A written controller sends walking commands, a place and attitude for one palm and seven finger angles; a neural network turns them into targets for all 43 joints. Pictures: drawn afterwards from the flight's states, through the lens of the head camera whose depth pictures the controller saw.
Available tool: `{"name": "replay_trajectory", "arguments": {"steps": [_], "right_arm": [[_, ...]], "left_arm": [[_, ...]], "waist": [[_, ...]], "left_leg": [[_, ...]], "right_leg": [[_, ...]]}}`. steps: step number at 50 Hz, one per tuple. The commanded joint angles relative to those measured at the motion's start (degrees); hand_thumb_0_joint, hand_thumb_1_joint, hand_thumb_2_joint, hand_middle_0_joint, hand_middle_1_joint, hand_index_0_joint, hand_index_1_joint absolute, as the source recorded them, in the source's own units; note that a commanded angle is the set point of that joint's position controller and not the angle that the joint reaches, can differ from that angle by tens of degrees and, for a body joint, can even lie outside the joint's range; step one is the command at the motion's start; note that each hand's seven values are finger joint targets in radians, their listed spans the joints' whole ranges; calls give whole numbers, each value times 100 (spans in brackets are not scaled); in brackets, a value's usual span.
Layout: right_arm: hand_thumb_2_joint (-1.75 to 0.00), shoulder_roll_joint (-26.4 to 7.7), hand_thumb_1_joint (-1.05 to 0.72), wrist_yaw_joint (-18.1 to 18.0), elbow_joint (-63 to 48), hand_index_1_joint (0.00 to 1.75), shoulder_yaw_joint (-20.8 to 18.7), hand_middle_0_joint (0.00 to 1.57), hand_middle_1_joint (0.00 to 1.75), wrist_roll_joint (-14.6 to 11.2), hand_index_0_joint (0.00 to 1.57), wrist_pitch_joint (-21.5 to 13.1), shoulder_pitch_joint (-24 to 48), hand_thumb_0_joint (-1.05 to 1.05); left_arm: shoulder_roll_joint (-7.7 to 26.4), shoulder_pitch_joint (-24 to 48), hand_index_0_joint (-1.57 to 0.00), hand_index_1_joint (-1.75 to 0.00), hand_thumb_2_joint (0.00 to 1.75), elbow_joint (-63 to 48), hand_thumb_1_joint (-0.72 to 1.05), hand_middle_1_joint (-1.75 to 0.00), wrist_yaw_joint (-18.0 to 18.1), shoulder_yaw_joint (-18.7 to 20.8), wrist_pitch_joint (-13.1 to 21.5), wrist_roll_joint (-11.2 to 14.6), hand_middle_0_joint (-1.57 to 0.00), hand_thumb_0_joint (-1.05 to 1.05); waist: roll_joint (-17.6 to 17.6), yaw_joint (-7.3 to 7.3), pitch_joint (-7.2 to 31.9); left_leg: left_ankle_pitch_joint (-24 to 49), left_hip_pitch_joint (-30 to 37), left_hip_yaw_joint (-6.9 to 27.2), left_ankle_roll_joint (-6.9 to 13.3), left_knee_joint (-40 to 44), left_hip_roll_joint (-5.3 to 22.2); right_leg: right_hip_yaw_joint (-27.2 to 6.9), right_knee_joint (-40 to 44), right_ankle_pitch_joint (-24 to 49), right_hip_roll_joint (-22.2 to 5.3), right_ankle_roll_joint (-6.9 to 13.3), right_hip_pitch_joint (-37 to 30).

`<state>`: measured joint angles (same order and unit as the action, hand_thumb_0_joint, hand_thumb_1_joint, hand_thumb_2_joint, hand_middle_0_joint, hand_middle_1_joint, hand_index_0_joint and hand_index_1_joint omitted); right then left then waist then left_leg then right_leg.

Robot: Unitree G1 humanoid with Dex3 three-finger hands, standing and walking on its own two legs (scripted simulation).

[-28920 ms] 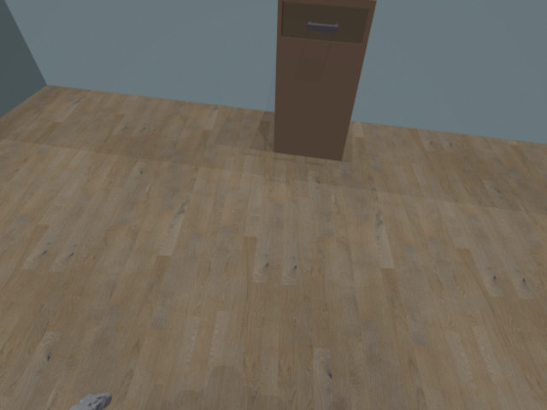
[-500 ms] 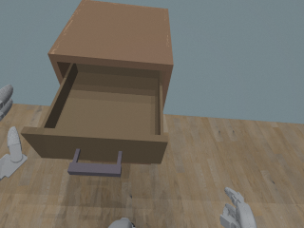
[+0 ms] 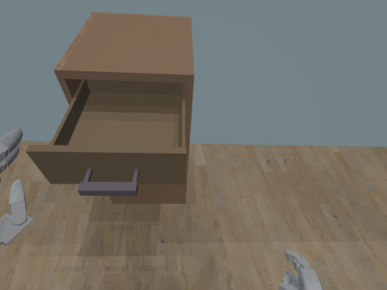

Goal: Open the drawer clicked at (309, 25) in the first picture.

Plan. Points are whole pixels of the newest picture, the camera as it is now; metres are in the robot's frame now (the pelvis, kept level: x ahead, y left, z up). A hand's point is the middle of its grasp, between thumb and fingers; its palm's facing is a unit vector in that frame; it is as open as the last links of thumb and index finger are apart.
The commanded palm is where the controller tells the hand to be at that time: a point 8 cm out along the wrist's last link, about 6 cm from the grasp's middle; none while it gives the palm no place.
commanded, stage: stop stepping back and stand still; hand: left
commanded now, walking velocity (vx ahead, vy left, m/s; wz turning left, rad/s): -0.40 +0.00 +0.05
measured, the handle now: (111, 180) +0.36 +0.22 -0.03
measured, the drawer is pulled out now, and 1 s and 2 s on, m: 0.28 0.28 0.28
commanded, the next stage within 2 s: let the arm hang, fingers relaxed in 0.94 s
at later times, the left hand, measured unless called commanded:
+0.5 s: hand out of the picture +0.05 +0.20 +0.17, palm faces +0.44 -0.77 -0.46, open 7.4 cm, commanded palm -0.01 +0.23 +0.18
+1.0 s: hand out of the picture +0.01 +0.19 +0.14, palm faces +0.43 -0.78 -0.45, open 7.4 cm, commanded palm -0.05 +0.23 +0.18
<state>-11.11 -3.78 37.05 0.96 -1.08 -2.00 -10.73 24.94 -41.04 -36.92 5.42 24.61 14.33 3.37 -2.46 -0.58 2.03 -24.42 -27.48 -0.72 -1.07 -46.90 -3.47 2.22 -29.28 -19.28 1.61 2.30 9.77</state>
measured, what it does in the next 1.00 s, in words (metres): walks backwards: left foot, then right foot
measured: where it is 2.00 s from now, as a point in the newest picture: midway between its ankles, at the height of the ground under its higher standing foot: outside the picture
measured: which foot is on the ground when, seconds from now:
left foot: up 0.00-0.02, down 0.04-0.34, up 0.36-0.64, down 0.66-0.84, up 0.86-1.00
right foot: down 0.00-0.04, up 0.06-0.30, down 0.32-1.00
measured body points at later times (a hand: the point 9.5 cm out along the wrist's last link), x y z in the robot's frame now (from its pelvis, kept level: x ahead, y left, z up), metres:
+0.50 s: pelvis -0.13 -0.06 +0.00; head -0.14 -0.07 +0.45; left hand +0.02 +0.24 +0.19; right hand +0.02 -0.30 -0.10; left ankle -0.13 +0.08 -0.65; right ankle -0.10 -0.16 -0.74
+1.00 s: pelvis -0.16 -0.06 +0.00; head -0.16 -0.08 +0.45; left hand -0.02 +0.23 +0.17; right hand +0.00 -0.27 -0.11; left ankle -0.17 +0.07 -0.68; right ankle -0.11 -0.12 -0.74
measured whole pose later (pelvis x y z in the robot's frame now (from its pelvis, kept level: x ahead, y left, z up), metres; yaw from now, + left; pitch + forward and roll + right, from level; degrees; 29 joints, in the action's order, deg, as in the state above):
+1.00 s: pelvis -0.16 -0.06 +0.00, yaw +3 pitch -1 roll +1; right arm -10.4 -1.3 37.7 0.0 -0.5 -2.3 -12.1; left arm 18.2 -35.9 -27.0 8.1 19.3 10.5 2.1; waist 0.9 -0.6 -0.7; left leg -19.1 -24.2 -1.0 0.8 -56.2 0.2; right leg 6.3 -29.4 -12.6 1.2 5.2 16.0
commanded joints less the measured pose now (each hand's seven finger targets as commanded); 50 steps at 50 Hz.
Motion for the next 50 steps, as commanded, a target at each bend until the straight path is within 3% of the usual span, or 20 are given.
{"name": "replay_trajectory", "arguments": {"steps": [1,2,3,9,13,15,16,17,18,23,29,31,33,36,40,41,42,43,45,50], "right_arm": [[-90,-722,-90,-29,-1012,30,-272,20,30,14,20,-299,798,0],[-90,-753,-90,83,-931,30,-429,20,30,45,20,-405,366,0],[-90,-882,-90,178,-916,30,-515,20,30,-48,20,-590,189,0],[-90,-776,-90,219,-1349,30,-447,20,30,-5,20,-658,572,0],[-90,-678,-90,187,-1449,30,-285,20,30,-12,20,-627,548,0],[-90,-670,-90,165,-1371,30,-314,20,30,-36,20,-529,483,0],[-90,-656,-90,170,-1274,30,-377,20,30,-42,20,-461,421,0],[-90,-749,-90,165,-1258,30,-440,20,30,-35,20,-398,430,0],[-90,-874,-90,141,-1110,30,-471,20,30,59,20,-400,407,0],[-90,-757,-90,128,-920,30,-447,20,30,18,20,-318,530,0],[-90,-709,-90,45,-1086,30,-496,20,30,85,20,-758,423,0],[-90,-678,-90,10,-1127,30,-466,20,30,121,20,-865,200,0],[-90,-828,-90,16,-1242,30,-501,20,30,153,20,-876,232,0],[-90,-643,-90,59,-1024,30,-475,20,30,28,20,-897,52,0],[-90,-756,-90,82,-954,30,-441,20,30,-28,20,-697,287,0],[-90,-721,-90,69,-941,30,-460,20,30,-29,20,-627,291,0],[-90,-723,-90,98,-1058,30,-502,20,30,-59,20,-529,345,0],[-90,-776,-90,108,-1073,30,-534,20,30,-23,20,-476,413,0],[-90,-806,-90,197,-882,30,-561,20,30,2,20,-369,237,0],[-90,-621,-90,98,-1056,30,-342,20,30,116,20,-428,576,0]], "left_arm": [[673,879,-20,-30,90,-916,90,-30,232,252,117,57,-20,0],[621,982,-20,-30,90,-1122,90,-30,264,137,132,-76,-20,0],[552,1240,-20,-30,90,-1456,90,-30,252,27,174,-57,-20,0],[1178,139,-20,-30,90,-2657,90,-30,449,875,-26,-6,-20,0],[863,-416,-20,-30,90,-2089,90,-30,578,926,-6,-5,-20,0],[741,-293,-20,-30,90,-1461,90,-30,506,830,-30,-57,-20,0],[789,-151,-20,-30,90,-1072,90,-30,455,824,-23,-64,-20,0],[850,50,-20,-30,90,-878,90,-30,419,819,-30,-17,-20,0],[857,523,-20,-30,90,-683,90,-30,405,758,-27,35,-20,0],[345,661,-20,-30,90,409,90,-30,242,49,12,-112,-20,0],[814,731,-20,-30,90,-1278,90,-30,564,211,202,-265,-20,0],[798,474,-20,-30,90,-1688,90,-30,614,280,253,-227,-20,0],[774,488,-20,-30,90,-1979,90,-30,629,362,324,-211,-20,0],[773,443,-20,-30,90,-1510,90,-30,593,479,227,-192,-20,0],[533,447,-20,-30,90,-350,90,-30,470,365,33,-115,-20,0],[547,408,-20,-30,90,7,90,-30,423,365,-9,-136,-20,0],[596,498,-20,-30,90,68,90,-30,401,337,-80,-127,-20,0],[651,743,-20,-30,90,109,90,-30,393,375,-99,-86,-20,0],[365,668,-20,-30,90,282,90,-30,307,165,-60,-118,-20,0],[682,1044,-20,-30,90,-1082,90,-30,452,93,135,-206,-20,0]], "waist": [[801,-178,127],[747,-105,515],[520,-126,471],[1461,46,938],[2152,91,426],[1226,70,212],[164,27,-29],[-993,-20,-206],[-1132,-122,-597],[-288,-266,-394],[-999,27,84],[150,-48,291],[2246,82,307],[2096,-70,-121],[815,70,-295],[-31,58,-350],[-1187,-14,-313],[-1420,-20,-434],[-937,-171,-538],[-369,-44,-93]], "left_leg": [[6387,2412,1462,616,2685,1784],[7157,2761,2097,973,2111,2436],[6705,2773,1619,1013,2299,2511],[1499,1067,1080,879,2807,1613],[-1582,-641,826,559,3197,1203],[-1423,-999,380,302,2264,681],[-957,-679,32,131,794,316],[-368,-525,182,58,-1303,91],[77,-817,373,45,-2466,162],[869,-364,271,96,-1656,542],[172,1155,-276,444,1881,445],[633,1811,-256,526,3019,397],[1498,2339,1300,938,3100,1637],[1336,1701,1357,1201,3113,1934],[951,294,285,682,1821,1259],[103,-115,0,507,998,854],[-517,-650,-197,324,-306,365],[-483,-771,87,257,-1373,253],[285,-330,421,218,-1729,453],[491,650,-132,236,98,524]], "right_leg": [[-92,-2093,839,-113,-279,1604],[-697,-2984,-1337,49,-201,2106],[-866,-3501,-1572,41,-168,2273],[-92,-2636,-540,-103,-423,1172],[538,-956,-435,38,-310,-578],[529,193,-241,-151,-212,-1105],[-293,1139,-463,-815,62,-329],[-2267,2123,-1151,-2044,618,811],[-2543,2312,-590,-2560,806,1280],[-934,1680,-803,-1835,368,1314],[-1194,1590,-883,-1917,420,328],[-691,607,-397,-1294,190,202],[382,-1331,-280,-287,-210,1163],[177,-2182,-1098,-291,-218,1833],[337,152,235,-158,-243,-339],[-309,670,160,-469,-136,-632],[-2210,1527,-929,-1496,234,-513],[-3154,2018,-1256,-2164,499,-45],[-2581,2124,-1870,-1838,68,904],[-1177,2027,-899,-1656,503,834]]}}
